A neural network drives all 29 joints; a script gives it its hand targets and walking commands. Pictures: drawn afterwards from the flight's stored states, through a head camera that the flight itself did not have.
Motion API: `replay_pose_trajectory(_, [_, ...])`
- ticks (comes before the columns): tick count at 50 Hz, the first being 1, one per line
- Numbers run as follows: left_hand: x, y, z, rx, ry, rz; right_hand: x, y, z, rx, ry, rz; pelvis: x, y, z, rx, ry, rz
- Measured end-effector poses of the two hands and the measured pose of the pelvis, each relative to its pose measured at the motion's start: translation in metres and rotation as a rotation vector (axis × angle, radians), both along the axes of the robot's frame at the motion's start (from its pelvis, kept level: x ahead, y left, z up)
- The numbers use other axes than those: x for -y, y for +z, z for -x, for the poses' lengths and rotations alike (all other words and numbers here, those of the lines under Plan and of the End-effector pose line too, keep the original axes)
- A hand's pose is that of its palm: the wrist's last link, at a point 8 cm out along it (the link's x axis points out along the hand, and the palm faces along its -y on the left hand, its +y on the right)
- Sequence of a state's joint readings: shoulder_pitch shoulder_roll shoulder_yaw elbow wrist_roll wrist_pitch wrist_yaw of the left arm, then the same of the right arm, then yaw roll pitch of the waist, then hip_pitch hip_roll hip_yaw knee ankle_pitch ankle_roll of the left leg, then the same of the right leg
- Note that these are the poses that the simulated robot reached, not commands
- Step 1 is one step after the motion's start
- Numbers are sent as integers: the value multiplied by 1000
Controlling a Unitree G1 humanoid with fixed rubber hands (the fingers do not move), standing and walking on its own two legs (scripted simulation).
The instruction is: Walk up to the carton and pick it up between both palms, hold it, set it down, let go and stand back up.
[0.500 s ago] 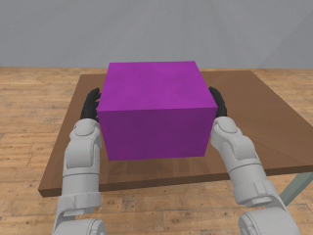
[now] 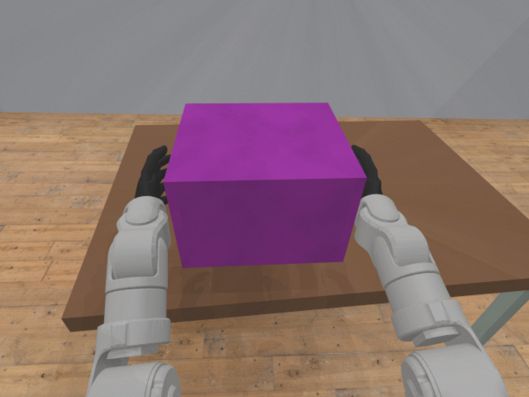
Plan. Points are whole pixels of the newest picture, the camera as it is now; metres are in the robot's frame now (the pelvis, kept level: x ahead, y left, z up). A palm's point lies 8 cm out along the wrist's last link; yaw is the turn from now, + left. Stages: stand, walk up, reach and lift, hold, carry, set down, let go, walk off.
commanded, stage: hold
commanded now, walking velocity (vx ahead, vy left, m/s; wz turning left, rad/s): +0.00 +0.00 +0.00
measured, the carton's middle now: (260, 179) +0.38 +0.01 +0.20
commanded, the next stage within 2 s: none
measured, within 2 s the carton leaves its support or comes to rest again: neither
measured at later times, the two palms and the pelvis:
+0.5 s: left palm (151, 198) +0.36 +0.16 +0.18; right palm (365, 197) +0.36 -0.15 +0.18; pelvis +0.00 +0.00 +0.00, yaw +0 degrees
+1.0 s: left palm (149, 199) +0.36 +0.17 +0.18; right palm (363, 197) +0.36 -0.15 +0.18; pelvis +0.00 +0.00 +0.00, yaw +0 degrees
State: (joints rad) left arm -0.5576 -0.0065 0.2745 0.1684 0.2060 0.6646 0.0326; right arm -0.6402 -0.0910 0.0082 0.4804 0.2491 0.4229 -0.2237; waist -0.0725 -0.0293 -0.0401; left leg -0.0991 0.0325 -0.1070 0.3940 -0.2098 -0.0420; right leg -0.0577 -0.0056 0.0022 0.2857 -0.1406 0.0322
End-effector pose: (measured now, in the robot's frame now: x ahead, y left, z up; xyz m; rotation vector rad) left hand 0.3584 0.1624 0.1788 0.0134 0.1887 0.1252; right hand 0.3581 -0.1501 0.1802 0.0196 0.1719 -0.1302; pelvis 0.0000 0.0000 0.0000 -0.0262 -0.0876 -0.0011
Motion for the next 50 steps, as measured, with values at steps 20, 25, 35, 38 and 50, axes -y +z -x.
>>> replay_pose_trajectory(20, [-2, 0, -2, -7, -6, -11, -2, -1, -1, -8, -4, 2, -2, 0, 2, -2, 2, 1])
replay_pose_trajectory(25, [0, 2, -2, 4, -6, -13, 0, 0, 0, 4, -4, 0, -1, 0, 2, -2, 0, 2])
replay_pose_trajectory(35, [-1, -1, -4, -8, -1, -12, -1, -2, -4, -8, 1, 2, 0, 0, 0, -6, 0, 0])
replay_pose_trajectory(38, [-1, 1, -3, 0, 1, -14, -1, -2, -4, 0, 4, 0, 0, 0, -1, -6, 3, 2])
replay_pose_trajectory(50, [-3, -1, -3, 0, 2, -6, -3, -2, -4, -1, 3, 0, -1, 0, -4, 0, 7, 2])
